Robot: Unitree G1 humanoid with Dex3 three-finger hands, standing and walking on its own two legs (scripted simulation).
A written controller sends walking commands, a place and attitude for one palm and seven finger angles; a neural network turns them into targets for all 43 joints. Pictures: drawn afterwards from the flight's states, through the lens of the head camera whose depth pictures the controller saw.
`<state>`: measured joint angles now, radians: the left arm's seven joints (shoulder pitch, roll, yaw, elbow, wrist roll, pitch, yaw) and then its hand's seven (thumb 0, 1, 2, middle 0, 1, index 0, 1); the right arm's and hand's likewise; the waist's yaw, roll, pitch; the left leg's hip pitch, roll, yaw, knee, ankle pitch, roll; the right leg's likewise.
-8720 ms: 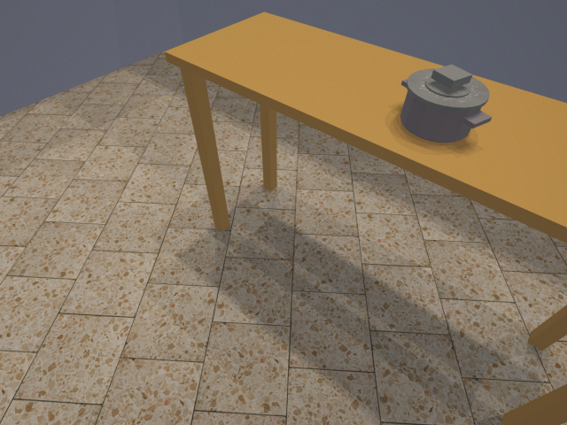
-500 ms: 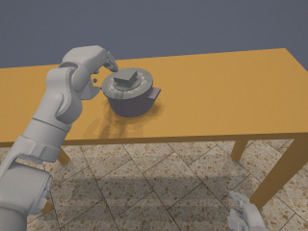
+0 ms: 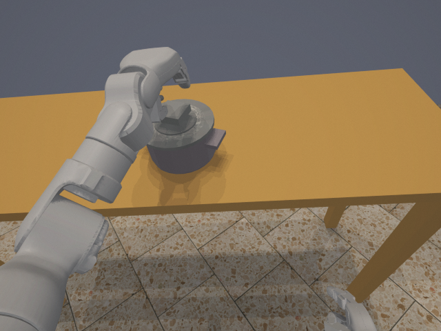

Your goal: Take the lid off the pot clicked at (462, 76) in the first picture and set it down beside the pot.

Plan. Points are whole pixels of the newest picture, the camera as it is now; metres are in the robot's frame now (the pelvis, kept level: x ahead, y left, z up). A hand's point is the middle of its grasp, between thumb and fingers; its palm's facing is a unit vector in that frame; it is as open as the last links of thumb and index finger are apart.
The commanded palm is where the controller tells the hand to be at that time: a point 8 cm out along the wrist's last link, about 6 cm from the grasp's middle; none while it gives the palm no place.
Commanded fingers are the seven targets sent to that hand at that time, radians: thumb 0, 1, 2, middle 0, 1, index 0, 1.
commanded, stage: move the open hand above the knob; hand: left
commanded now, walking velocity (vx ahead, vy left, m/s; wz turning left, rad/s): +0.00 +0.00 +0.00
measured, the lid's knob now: (173, 112) +0.50 +0.11 +0.15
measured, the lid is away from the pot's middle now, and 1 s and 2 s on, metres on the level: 0.00 0.00 0.00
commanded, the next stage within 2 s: lower the open fingers around the knob in 0.94 s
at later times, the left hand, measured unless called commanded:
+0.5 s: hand (170, 88) +0.47 +0.10 +0.23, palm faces -0.18 -0.07 -0.98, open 10.0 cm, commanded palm +0.44 +0.12 +0.29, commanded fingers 0.00 -0.39 1.71 -0.88 -0.08 -0.88 -0.08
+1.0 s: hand (161, 91) +0.46 +0.11 +0.23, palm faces -0.17 -0.06 -0.98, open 10.0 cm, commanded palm +0.44 +0.12 +0.29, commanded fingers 0.00 -0.39 1.71 -0.88 -0.08 -0.88 -0.08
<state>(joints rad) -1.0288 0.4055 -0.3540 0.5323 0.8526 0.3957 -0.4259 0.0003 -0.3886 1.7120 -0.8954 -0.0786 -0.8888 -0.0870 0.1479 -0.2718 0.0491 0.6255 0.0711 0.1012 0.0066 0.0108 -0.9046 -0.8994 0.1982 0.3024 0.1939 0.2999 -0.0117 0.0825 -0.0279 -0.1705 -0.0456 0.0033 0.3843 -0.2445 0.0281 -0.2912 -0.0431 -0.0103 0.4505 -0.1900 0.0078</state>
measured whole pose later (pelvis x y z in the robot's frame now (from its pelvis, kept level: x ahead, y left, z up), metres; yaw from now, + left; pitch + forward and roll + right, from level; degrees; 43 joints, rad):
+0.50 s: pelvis +0.01 +0.00 +0.00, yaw -1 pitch +3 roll +1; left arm -1.12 0.38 -0.31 0.68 0.88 0.40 -0.45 0.00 -0.39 1.71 -0.89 -0.08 -0.89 -0.09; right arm 0.20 -0.29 0.03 0.64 0.06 0.10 0.00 0.01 -0.91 -0.90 0.20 0.30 0.19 0.30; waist -0.04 0.08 -0.04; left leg -0.16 -0.04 0.02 0.36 -0.24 0.03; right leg -0.29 -0.03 0.00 0.43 -0.19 0.01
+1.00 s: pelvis +0.00 +0.01 +0.00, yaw +0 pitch +2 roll +1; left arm -1.15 0.36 -0.36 0.72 0.87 0.39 -0.44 0.00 -0.39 1.71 -0.89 -0.08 -0.89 -0.09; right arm 0.17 -0.26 0.05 0.64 0.06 0.08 -0.01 0.01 -0.90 -0.90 0.20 0.30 0.19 0.30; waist -0.03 0.07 -0.04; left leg -0.18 -0.06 0.01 0.38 -0.24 0.04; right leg -0.30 -0.05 0.00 0.44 -0.18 0.02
